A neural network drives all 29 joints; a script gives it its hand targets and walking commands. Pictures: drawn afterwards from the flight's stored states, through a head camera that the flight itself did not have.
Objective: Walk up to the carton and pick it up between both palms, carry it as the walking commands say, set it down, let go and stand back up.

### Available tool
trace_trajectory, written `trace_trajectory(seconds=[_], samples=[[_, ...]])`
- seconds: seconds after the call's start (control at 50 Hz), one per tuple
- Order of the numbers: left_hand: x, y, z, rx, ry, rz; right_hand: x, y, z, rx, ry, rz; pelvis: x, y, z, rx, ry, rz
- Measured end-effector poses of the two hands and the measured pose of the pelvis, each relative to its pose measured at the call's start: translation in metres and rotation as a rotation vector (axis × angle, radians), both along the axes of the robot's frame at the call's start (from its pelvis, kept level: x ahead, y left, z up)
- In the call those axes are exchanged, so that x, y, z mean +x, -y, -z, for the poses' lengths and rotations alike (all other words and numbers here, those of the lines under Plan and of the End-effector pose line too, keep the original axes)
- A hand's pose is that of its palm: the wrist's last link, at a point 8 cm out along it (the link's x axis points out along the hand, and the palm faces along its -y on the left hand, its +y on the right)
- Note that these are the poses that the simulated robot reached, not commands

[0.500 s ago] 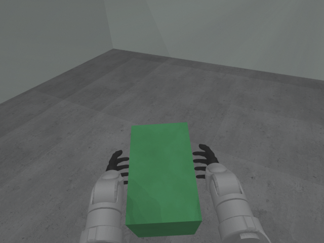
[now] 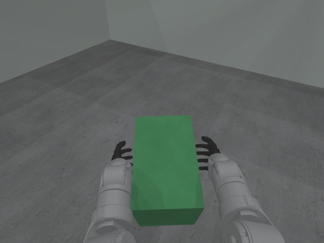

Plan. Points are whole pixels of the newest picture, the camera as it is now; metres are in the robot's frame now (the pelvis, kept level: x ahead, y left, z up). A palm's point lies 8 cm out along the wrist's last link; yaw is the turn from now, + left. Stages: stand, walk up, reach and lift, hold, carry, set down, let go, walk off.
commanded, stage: set down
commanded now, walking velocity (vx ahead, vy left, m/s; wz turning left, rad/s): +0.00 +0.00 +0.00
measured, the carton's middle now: (165, 170) +0.36 +0.07 -0.04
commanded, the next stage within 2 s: none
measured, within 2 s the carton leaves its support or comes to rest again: neither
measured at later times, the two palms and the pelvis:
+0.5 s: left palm (121, 178) +0.31 +0.19 -0.03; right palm (206, 176) +0.36 -0.06 -0.03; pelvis +0.01 +0.00 -0.01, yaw +1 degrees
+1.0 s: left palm (126, 192) +0.32 +0.19 -0.13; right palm (200, 185) +0.38 -0.05 -0.12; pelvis -0.02 +0.00 -0.07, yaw +1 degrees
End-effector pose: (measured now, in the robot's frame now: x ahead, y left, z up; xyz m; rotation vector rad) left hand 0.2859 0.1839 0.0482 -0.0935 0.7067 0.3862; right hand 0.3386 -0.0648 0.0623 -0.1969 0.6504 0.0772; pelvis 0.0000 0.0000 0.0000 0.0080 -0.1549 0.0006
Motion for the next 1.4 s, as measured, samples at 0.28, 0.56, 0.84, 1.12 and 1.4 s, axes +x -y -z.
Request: trace_trajectory(seconds=[0.28, 0.56, 0.84, 1.12, 1.4], samples=[[0.013, -0.011, 0.036, 0.030, -0.035, 0.021, 0.014, -0.010, 0.042, 0.037, -0.036, 0.016, 0.018, -0.002, 0.001, -0.001, -0.076, -0.024], [0.020, -0.005, 0.093, 0.051, -0.038, 0.010, 0.019, -0.006, 0.103, 0.049, -0.038, 0.041, 0.008, 0.003, 0.016, -0.007, -0.240, -0.023], [0.025, 0.004, 0.152, 0.032, 0.008, -0.011, 0.034, -0.003, 0.154, 0.058, 0.008, 0.087, -0.016, 0.006, 0.049, -0.025, -0.412, -0.019], [0.041, -0.009, 0.203, 0.031, 0.011, -0.030, 0.051, -0.016, 0.203, 0.065, 0.016, 0.085, -0.027, -0.002, 0.093, -0.036, -0.547, -0.024], [0.063, -0.005, 0.251, 0.025, 0.003, -0.023, 0.069, -0.013, 0.251, 0.054, 0.011, 0.113, -0.026, -0.009, 0.135, -0.038, -0.651, -0.014]])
